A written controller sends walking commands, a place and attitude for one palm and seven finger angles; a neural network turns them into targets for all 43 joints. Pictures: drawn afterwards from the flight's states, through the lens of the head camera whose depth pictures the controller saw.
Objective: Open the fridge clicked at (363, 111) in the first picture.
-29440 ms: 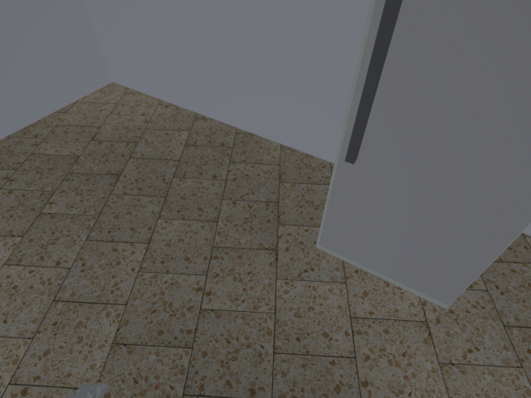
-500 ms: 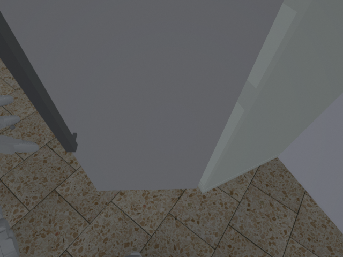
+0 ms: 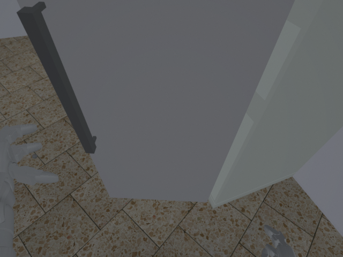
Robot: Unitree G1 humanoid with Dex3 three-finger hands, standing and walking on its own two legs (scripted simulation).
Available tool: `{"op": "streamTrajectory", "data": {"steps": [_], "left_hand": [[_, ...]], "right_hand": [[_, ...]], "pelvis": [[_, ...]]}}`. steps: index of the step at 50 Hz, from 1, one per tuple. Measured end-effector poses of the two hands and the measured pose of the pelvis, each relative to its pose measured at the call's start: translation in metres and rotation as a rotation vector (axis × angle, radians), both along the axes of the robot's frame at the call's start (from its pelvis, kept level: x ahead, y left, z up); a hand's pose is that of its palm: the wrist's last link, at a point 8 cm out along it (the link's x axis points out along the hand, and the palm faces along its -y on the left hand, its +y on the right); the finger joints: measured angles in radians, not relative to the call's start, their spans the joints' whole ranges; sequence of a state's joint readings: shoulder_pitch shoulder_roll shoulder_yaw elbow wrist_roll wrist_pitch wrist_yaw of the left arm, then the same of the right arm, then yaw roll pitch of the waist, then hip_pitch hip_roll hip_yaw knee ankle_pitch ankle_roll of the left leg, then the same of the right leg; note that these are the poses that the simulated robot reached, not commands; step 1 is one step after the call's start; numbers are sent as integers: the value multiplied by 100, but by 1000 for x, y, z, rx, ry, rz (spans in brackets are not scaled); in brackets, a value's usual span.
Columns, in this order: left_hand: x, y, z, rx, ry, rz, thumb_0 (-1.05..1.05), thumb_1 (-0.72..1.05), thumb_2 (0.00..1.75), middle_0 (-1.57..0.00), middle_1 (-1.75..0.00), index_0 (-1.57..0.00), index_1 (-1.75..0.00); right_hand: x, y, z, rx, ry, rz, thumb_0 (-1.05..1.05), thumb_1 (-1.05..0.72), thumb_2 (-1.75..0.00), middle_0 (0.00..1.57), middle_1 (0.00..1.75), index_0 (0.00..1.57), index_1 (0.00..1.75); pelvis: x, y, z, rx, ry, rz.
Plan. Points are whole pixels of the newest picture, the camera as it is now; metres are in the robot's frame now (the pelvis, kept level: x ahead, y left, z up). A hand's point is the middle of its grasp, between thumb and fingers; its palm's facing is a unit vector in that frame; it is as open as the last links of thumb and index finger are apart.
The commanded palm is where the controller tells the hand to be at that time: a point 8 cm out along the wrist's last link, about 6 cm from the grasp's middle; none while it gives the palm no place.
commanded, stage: slip the hand off the handle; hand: left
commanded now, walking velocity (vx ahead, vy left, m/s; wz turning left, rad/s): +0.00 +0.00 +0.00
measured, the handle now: (72, 96) +0.47 +0.31 +0.10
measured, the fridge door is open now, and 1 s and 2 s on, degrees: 67 67 67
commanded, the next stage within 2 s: draw the hand back to the body in 0.08 s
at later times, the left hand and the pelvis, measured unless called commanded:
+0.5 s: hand (35, 161) +0.27 +0.31 +0.10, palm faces +0.28 -0.96 +0.01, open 14.7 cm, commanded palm +0.22 +0.34 +0.11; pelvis +0.00 -0.02 +0.00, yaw -1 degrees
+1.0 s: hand (25, 169) +0.23 +0.28 +0.14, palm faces +0.49 -0.80 -0.35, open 12.8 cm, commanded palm +0.18 +0.31 +0.16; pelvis +0.01 -0.01 +0.02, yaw -1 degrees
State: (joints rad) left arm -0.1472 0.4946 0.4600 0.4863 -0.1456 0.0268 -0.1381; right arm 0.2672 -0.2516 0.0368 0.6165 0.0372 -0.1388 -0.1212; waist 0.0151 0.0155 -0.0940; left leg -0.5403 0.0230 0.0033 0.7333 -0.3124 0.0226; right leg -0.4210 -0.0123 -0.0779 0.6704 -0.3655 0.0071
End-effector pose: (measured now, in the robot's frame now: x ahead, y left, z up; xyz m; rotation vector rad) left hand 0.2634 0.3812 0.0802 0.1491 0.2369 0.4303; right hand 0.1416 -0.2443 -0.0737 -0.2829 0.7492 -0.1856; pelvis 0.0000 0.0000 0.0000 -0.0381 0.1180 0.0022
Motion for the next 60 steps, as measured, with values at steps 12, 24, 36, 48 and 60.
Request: {"op": "streamTrajectory", "data": {"steps": [12,24,36,48,60], "left_hand": [[-37,-4,-5,-26,-37,69,-2,-54,20,-26,-115,-25,-115],[-25,-27,21,-132,-236,-156,-1,-55,20,-25,-115,-25,-115],[-69,-38,44,-85,-320,-51,-1,-52,21,-25,-113,-25,-113],[-75,-61,72,281,-220,39,-1,-20,37,-24,-95,-24,-94],[-75,-76,91,331,-238,20,0,23,57,-23,-70,-23,-69]], "right_hand": [[4,-8,-2,-13,-20,42,1,-90,-90,20,30,20,30],[-8,-20,-5,4,-58,-25,1,-90,-90,20,30,20,30],[15,-8,6,32,-144,45,1,-90,-90,20,30,20,30],[36,6,21,45,-152,92,1,-90,-90,20,30,20,30],[47,9,19,69,-102,77,1,-90,-90,20,30,20,30]], "pelvis": [[-4,-12,-1,5,-21,17],[-6,-19,-4,13,-24,-11],[-5,-19,1,17,-64,4],[3,-15,14,30,-111,-7],[23,-12,21,37,-150,-23]]}}
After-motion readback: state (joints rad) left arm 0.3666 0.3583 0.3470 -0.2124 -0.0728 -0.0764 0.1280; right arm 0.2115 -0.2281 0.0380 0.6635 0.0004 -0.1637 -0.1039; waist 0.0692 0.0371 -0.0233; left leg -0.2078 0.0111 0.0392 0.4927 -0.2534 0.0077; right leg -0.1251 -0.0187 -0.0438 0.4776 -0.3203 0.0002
